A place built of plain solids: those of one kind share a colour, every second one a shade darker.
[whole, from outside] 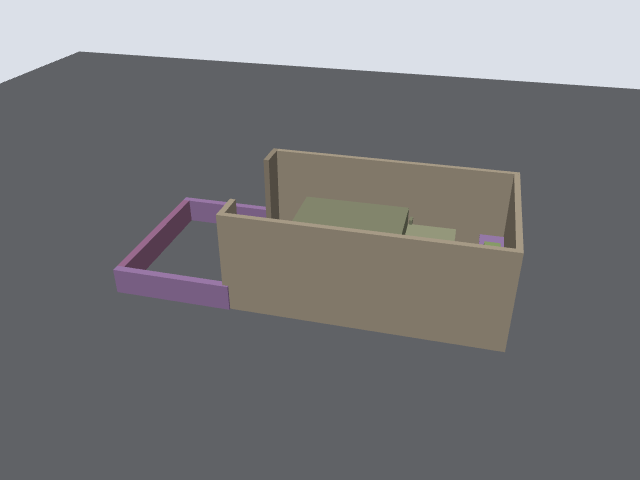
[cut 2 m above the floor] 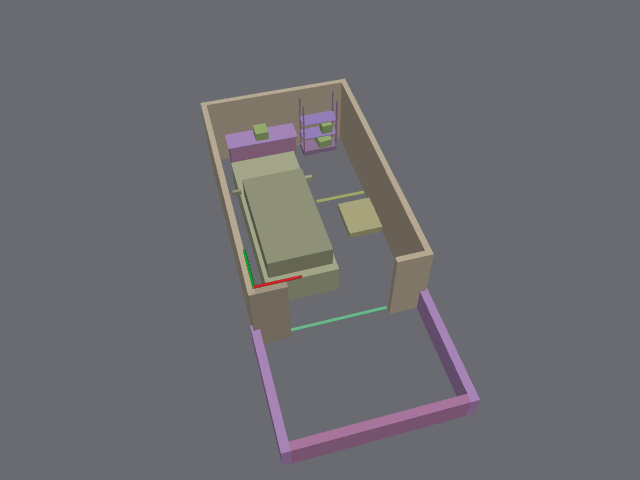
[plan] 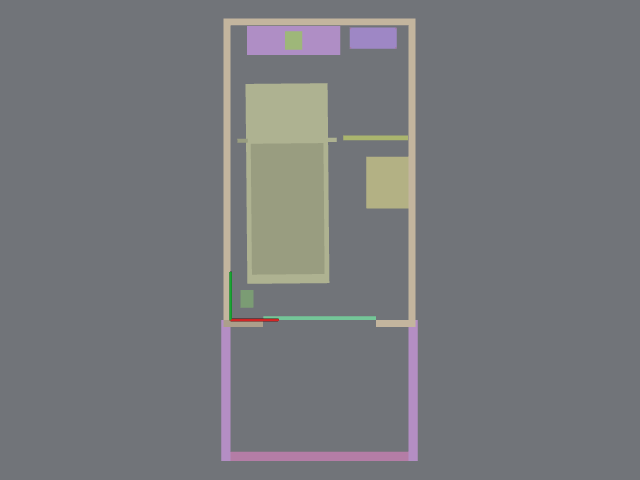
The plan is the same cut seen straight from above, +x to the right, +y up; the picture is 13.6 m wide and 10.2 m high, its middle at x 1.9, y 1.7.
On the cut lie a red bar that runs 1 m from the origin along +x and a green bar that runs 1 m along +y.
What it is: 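A single domestic garage of the 2000s; 3.8 x 6.3 m, 2.50 m to the ceiling, its up-and-over door open, a house door of 0.82 x 2.0 m over a step, a workbench 0.9 m high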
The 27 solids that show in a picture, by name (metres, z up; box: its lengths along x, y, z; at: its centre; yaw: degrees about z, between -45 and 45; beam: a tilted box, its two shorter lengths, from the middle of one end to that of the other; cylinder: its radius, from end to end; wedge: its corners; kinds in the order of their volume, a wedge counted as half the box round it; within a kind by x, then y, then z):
{
 "car_1": {"box": [0.22, 0.09, 0.13], "at": [0.25, 3.81, 1.0], "yaw": 0.5},
 "car_2": {"box": [1.55, 2.79, 0.53], "at": [1.21, 2.36, 1.21], "yaw": 0.5},
 "car_3": {"box": [1.75, 4.25, 0.81], "at": [1.21, 2.9, 0.54], "yaw": 0.5},
 "car_4": {"box": [0.22, 0.09, 0.13], "at": [2.15, 3.83, 1.0], "yaw": 0.5},
 "wall_1": {"box": [0.15, 6.56, 2.58], "at": [-0.07, 3.13, 1.24]},
 "wall_2": {"box": [0.84, 0.15, 2.58], "at": [0.27, -0.07, 1.24]},
 "wall_3": {"box": [4.08, 0.15, 2.58], "at": [1.89, 6.33, 1.24]},
 "wall_4": {"box": [0.84, 0.15, 2.58], "at": [3.51, -0.07, 1.24]},
 "wall_5": {"box": [0.15, 6.56, 2.58], "at": [3.85, 3.13, 1.24]},
 "bench_legs_1": {"box": [1.88, 0.5, 0.91], "at": [1.34, 5.94, 0.41]},
 "drive_wall_1": {"box": [0.2, 3.0, 0.71], "at": [-0.1, -1.5, 0.3]},
 "drive_wall_2": {"box": [0.2, 3.0, 0.71], "at": [3.88, -1.5, 0.3]},
 "drive_wall_end_1": {"box": [3.98, 0.2, 0.71], "at": [1.89, -2.9, 0.3]},
 "landing_1": {"box": [0.9, 1.1, 0.23], "at": [3.33, 2.92, 0.07]},
 "box_cardboard_1": {"box": [0.37, 0.4, 0.25], "at": [1.34, 5.94, 1.03]},
 "box_cardboard_2": {"box": [0.39, 0.42, 0.23], "at": [3.18, 5.99, 0.29], "yaw": 6.6},
 "box_cardboard_3": {"box": [0.31, 0.27, 0.27], "at": [3.26, 5.99, 0.76], "yaw": 4.5},
 "shelf_plinth_1": {"box": [1.0, 0.45, 0.2], "at": [3.03, 5.99, 0.05]},
 "bin_recycle_1": {"box": [0.28, 0.38, 0.55], "at": [0.35, 0.45, 0.23]},
 "bench_top_1": {"box": [1.98, 0.62, 0.04], "at": [1.34, 5.94, 0.88]},
 "shelf_board_1": {"box": [1.0, 0.45, 0.025], "at": [3.03, 5.99, 0.61]},
 "shelf_board_2": {"box": [1.0, 0.45, 0.025], "at": [3.03, 5.99, 1.11]},
 "door_sill_1": {"box": [2.4, 0.08, 0.08], "at": [1.89, 0.04, -0.01]},
 "cable_cover_1": {"box": [1.38, 0.11, 0.07], "at": [3.08, 3.87, -0.02]},
 "shelf_post_1": {"box": [0.035, 0.035, 1.85], "at": [2.55, 5.79, 0.88]},
 "shelf_post_2": {"box": [0.035, 0.035, 1.85], "at": [2.55, 6.2, 0.88]},
 "shelf_post_3": {"box": [0.035, 0.035, 1.85], "at": [3.51, 5.79, 0.88]}
}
